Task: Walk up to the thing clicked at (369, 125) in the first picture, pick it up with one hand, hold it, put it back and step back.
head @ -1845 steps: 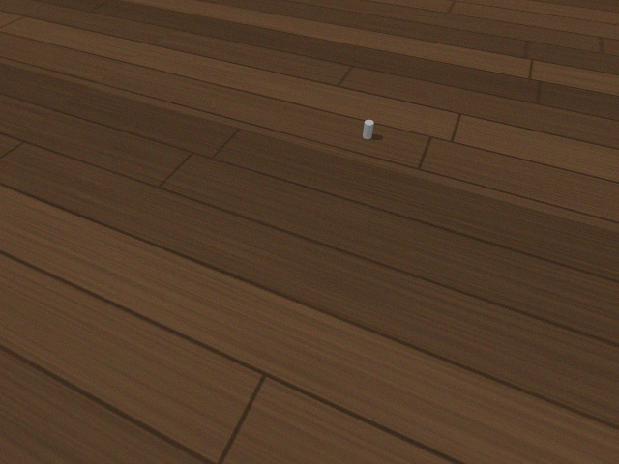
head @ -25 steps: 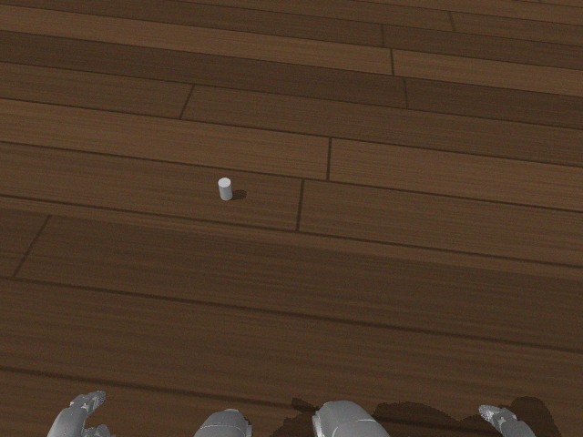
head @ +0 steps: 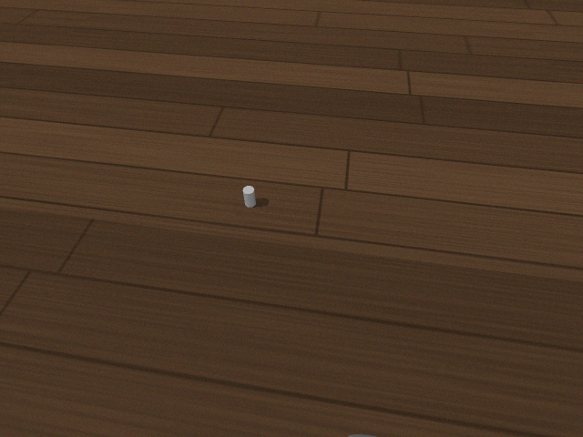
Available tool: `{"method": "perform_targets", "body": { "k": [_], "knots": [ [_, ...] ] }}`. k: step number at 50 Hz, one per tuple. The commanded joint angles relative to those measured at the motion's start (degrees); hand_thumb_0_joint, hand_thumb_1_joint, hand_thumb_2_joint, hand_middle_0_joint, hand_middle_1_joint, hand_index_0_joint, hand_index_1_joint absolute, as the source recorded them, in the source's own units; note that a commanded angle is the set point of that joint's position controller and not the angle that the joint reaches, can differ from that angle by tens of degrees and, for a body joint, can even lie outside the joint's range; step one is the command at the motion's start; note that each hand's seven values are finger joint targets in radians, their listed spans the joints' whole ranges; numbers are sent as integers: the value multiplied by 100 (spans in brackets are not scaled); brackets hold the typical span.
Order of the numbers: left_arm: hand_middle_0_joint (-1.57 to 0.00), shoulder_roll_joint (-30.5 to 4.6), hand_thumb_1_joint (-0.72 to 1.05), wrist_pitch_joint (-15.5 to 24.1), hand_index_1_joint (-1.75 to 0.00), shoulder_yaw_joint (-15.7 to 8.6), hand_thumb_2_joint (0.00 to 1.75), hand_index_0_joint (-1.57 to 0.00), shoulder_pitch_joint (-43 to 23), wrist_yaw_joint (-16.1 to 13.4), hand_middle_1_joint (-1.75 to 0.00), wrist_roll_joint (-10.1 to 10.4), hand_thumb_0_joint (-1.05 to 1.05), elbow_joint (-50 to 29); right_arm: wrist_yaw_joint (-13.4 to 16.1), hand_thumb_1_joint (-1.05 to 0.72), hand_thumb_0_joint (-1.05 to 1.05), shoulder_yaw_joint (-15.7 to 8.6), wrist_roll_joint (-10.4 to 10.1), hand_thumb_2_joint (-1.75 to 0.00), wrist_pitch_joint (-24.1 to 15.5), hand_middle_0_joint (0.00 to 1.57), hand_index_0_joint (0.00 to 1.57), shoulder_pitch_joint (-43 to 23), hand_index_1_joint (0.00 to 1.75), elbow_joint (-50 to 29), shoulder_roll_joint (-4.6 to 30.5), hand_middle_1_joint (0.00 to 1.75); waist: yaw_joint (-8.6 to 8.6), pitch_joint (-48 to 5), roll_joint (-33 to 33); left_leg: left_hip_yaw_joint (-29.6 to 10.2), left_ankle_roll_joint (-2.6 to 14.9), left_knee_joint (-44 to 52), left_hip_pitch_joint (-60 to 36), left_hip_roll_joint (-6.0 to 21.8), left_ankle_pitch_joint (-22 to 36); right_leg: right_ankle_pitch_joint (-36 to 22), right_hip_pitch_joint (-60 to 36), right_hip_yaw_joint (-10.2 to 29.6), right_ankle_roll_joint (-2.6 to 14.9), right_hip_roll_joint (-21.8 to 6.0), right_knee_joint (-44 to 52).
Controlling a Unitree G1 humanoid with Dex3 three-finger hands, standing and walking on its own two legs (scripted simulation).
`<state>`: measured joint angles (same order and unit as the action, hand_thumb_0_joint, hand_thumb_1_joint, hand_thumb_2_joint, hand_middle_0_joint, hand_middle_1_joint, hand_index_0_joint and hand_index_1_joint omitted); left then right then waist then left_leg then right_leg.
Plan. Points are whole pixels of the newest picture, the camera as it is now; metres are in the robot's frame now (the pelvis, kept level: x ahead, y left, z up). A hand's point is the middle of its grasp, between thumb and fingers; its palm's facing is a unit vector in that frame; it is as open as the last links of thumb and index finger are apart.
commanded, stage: step back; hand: left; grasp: from above
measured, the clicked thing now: (249, 196) +1.14 +0.23 -0.71
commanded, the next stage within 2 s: stand in 0.76 s
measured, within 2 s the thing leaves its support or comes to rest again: neither
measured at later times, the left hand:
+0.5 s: hand out of the picture +0.11 +0.24 -0.13, palm faces +0.06 -0.92 -0.40, open 7.4 cm
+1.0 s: hand (130, 423) +0.15 +0.26 -0.14, palm faces +0.03 -0.94 -0.33, open 7.4 cm
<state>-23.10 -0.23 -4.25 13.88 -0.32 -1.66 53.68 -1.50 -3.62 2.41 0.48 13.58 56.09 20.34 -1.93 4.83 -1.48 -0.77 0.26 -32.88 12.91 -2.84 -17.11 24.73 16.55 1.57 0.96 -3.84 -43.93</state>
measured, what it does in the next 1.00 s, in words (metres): steps on the spot: right foot, then left foot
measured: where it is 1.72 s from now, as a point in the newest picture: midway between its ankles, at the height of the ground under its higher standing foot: outside the picture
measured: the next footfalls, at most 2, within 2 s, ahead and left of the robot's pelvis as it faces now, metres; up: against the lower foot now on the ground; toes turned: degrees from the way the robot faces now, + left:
right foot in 0.22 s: +0.10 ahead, -0.13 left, +0.00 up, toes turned -2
left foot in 0.58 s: +0.12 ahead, +0.13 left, +0.00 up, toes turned +2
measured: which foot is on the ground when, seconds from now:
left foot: down 0.00-0.26, up 0.28-0.56, down 0.58-1.00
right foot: up 0.00-0.20, down 0.22-1.00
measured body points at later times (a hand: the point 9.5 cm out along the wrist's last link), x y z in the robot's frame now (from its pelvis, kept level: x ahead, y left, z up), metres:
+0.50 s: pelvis +0.05 -0.03 +0.01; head +0.07 -0.05 +0.46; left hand +0.10 +0.28 -0.10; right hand +0.12 -0.34 -0.13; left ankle +0.06 +0.13 -0.70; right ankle +0.06 -0.13 -0.73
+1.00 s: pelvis +0.07 +0.01 +0.02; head +0.08 +0.01 +0.47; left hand +0.15 +0.31 -0.11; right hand +0.20 -0.28 -0.10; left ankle +0.08 +0.13 -0.73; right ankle +0.06 -0.13 -0.73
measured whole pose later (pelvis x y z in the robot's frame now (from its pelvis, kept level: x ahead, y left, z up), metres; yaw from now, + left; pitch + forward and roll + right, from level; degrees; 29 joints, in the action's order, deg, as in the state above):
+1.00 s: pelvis +0.07 +0.01 +0.02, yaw +2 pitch -3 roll +0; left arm -20.0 0.9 0.0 5.0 0.2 0.1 63.3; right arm -0.5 -0.3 0.4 -1.3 2.4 61.9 19.4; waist -0.9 3.6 -0.1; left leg 0.6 -0.5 -24.8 9.9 1.3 -12.2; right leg 14.2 6.5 -2.6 -1.3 -2.2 -23.5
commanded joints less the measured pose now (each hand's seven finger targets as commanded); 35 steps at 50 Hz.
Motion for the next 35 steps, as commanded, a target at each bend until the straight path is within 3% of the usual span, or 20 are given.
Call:
{"method": "perform_targets", "body": {
  "k": [1,3,7,10,11,12,13,14,15,17,18,20,23,26,28,29,30,31,32,35],
  "knots": [
    [-20,-1344,90,211,-30,-289,90,-20,-598,-2,-30,38,0,-481,87,-90,0,-507,-15,-90,-265,20,20,-49,30,-491,1951,30,295,241,663,-2981,1508,2059,8,2103,-2426,765,1416,287,122,61,-1179],
    [-20,-1151,90,261,-30,-250,90,-20,-189,67,-30,59,0,-340,97,-90,0,-358,-23,-90,-304,20,20,-324,30,-598,1575,30,132,226,785,-2031,1157,1804,-247,1581,-1526,334,1404,97,96,28,-651],
    [-20,-968,90,294,-30,-266,90,-20,-299,111,-30,41,0,-273,70,-90,0,-384,-18,-90,-283,20,20,-118,30,-539,1624,30,330,43,1178,-1626,1061,1636,148,1431,-804,33,501,-325,-19,275,286],
    [-20,-880,90,359,-30,-283,90,-20,264,38,-30,20,0,14,59,-90,0,-266,-94,-90,-145,20,20,-642,30,-680,1387,30,-111,-255,1086,-883,744,761,1027,1051,-922,-953,-1012,-637,0,522,1471],
    [-20,-932,90,384,-30,-309,90,-20,426,-17,-30,-8,0,102,76,-90,0,-171,-126,-90,-103,20,20,-590,30,-685,1118,30,-231,-363,704,-698,557,110,1327,858,-753,-1036,-1595,-457,16,487,1917],
    [-20,-1212,90,418,-30,-398,90,-20,540,-76,-30,-71,0,112,115,-90,0,-26,-182,-90,-100,20,20,-381,30,-725,685,30,-289,-477,-332,-530,301,-941,1784,294,-975,-380,-1809,964,142,-307,2468],
    [-20,-1641,90,455,-30,-456,90,-20,386,-97,-30,-129,0,-46,159,-90,0,10,-173,-90,-93,20,20,-359,30,-789,621,30,-249,-401,-841,-570,72,-1733,2229,-242,-1594,604,-1509,2813,642,-1543,3158],
    [-20,-1813,90,424,-30,-472,90,-20,-152,-89,-30,-102,0,-189,224,-90,0,-149,-126,-90,-50,20,20,-192,30,-585,1142,30,-127,-203,-333,-825,48,-2115,1601,170,-1663,1390,-452,3202,1135,-2058,3261],
    [-20,-1714,90,419,-30,-451,90,-20,-437,-79,-30,-76,0,-284,223,-90,0,-211,-141,-90,-66,20,20,-51,30,-487,1335,30,8,77,-327,-757,43,-2274,1484,352,-1616,1132,-124,3058,1404,-2056,3154],
    [-20,-1317,90,472,-30,-318,90,-20,-543,-77,-30,-2,0,-276,199,-90,0,-168,-165,-90,-85,20,20,25,30,-315,1208,30,129,169,-175,-903,52,-2093,1333,372,-1017,-114,-140,1835,939,-1340,2917],
    [-20,-1316,90,482,-30,-313,90,-20,-554,-82,-30,-4,0,-246,186,-90,0,-160,-157,-90,-84,20,20,71,30,-252,1166,30,136,60,-344,-862,49,-2038,1274,332,-872,-473,-216,1505,834,-1158,2825],
    [-20,-1347,90,498,-30,-321,90,-20,-507,-79,-30,2,0,-188,173,-90,0,-145,-118,-90,-75,20,20,161,30,-201,1134,30,106,-103,-434,-678,-32,-1769,1132,395,-791,-1154,-348,1230,850,-1129,2578],
    [-20,-1250,90,486,-30,-307,90,-20,-357,-92,-30,38,0,-144,168,-90,0,-83,-105,-90,-120,20,20,-55,30,-230,997,30,23,-383,-645,-229,-44,-858,968,404,-785,-3055,-870,738,854,-1097,2085],
    [-20,-1250,90,413,-30,-242,90,-20,-623,-104,-30,95,0,-178,183,-90,0,-107,-111,-90,-146,20,20,-67,30,-142,947,30,153,-574,-810,191,-9,-54,251,370,-194,-4071,-633,390,740,-1044,1545],
    [-20,-1151,90,331,-30,-184,90,-20,-679,-109,-30,124,0,-216,202,-90,0,-173,-94,-90,-173,20,20,-23,30,-30,1020,30,236,-658,-543,94,111,625,-308,331,1220,-3836,-382,184,401,-754,1059],
    [-20,-1016,90,307,-30,-136,90,-20,-676,-114,-30,146,0,-268,223,-90,0,-222,-66,-90,-182,20,20,-69,30,-41,1220,30,226,-841,-127,-399,259,510,-543,738,2164,-3342,-184,37,213,-516,797],
    [-20,-883,90,270,-30,-92,90,-20,-621,-106,-30,191,0,-265,239,-90,0,-237,-62,-90,-205,20,20,-246,30,-115,1406,30,140,-950,279,-1039,515,653,-474,1286,2297,-2385,-99,-68,58,-181,612],
    [-20,-869,90,219,-30,-81,90,-20,-567,-105,-30,233,0,-141,230,-90,0,-202,-127,-90,-201,20,20,-662,30,-183,1538,30,18,-941,549,-1315,907,713,25,1596,1778,-1093,-367,-275,-16,179,541],
    [-20,-886,90,205,-30,-74,90,-20,-550,-120,-30,201,0,-41,215,-90,0,-196,-145,-90,-181,20,20,-863,30,-198,1567,30,7,-881,669,-1323,1020,690,349,1690,1598,-638,-688,-243,29,183,747],
    [-20,-1074,90,296,-30,-89,90,-20,-577,-101,-30,132,0,123,205,-90,0,-52,-176,-90,-150,20,20,-1044,30,-106,1222,30,-2,-911,526,-628,366,406,451,1068,1624,-1724,-1047,227,173,-294,1519]
  ]
}}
